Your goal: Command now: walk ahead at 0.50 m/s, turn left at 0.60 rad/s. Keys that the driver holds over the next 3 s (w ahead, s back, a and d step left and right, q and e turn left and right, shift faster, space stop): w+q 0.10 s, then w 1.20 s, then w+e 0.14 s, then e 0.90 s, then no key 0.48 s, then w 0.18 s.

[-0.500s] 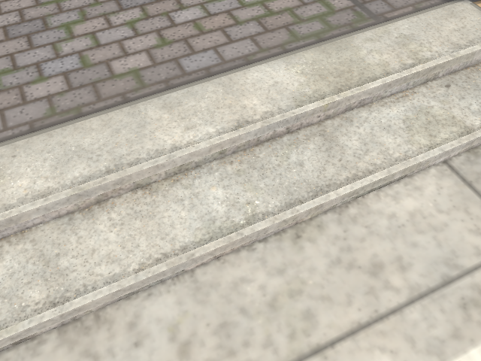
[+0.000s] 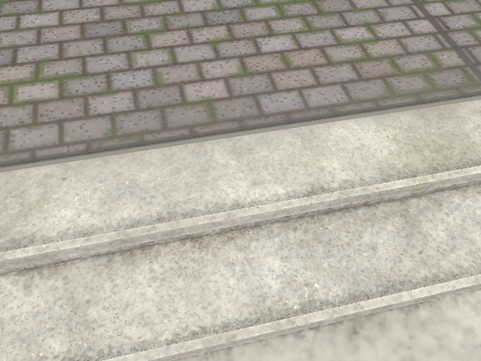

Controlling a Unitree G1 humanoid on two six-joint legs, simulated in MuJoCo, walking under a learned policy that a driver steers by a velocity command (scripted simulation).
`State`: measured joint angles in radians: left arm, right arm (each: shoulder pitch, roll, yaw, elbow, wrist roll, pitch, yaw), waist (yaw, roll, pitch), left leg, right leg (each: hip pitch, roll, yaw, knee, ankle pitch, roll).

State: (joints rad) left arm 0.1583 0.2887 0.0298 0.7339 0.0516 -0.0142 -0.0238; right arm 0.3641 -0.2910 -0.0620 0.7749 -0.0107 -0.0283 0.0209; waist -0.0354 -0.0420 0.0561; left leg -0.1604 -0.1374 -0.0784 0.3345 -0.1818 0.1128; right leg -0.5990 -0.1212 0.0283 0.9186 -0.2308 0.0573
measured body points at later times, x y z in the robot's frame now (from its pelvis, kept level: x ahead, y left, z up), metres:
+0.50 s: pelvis +0.27 -0.04 +0.00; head +0.29 -0.06 +0.45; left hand +0.22 +0.22 -0.12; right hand +0.43 -0.27 -0.13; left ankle +0.25 +0.09 -0.62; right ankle +0.25 -0.14 -0.74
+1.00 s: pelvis +0.54 +0.10 +0.07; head +0.56 +0.11 +0.52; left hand +0.64 +0.35 -0.06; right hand +0.58 -0.14 -0.07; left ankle +0.56 +0.15 -0.64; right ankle +0.55 -0.09 -0.42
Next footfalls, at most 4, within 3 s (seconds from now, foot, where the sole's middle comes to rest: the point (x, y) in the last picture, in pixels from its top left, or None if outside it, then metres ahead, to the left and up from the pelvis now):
0.22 right None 0.29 -0.13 -0.78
0.80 left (176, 296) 0.60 0.16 -0.68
1.36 right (200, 170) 0.94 0.10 -0.57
1.76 left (124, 120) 1.15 0.34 -0.57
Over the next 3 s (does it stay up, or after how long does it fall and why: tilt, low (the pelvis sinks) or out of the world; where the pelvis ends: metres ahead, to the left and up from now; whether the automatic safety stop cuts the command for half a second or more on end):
stays up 1.01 0.25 0.21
